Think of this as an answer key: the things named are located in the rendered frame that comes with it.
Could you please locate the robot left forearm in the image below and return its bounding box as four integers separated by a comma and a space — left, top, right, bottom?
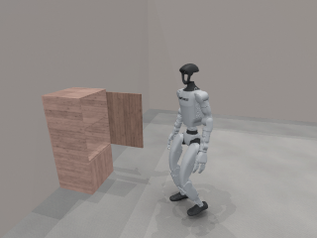
199, 118, 213, 153

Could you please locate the robot right forearm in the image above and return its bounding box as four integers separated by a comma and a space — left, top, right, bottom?
172, 113, 183, 134

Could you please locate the robot right hand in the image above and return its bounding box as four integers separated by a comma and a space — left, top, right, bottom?
167, 133, 177, 149

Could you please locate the right robot shin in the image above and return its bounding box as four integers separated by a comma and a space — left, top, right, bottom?
169, 171, 184, 195

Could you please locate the robot left upper arm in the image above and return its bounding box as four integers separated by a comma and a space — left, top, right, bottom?
194, 90, 213, 126

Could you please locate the robot right upper arm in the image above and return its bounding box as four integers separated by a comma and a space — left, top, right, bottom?
176, 88, 184, 115

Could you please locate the robot left hand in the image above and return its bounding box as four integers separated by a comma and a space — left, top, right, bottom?
192, 151, 208, 174

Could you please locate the cupboard door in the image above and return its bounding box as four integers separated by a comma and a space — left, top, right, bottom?
106, 91, 144, 148

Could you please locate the right robot thigh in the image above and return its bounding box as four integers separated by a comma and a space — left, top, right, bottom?
168, 133, 186, 176

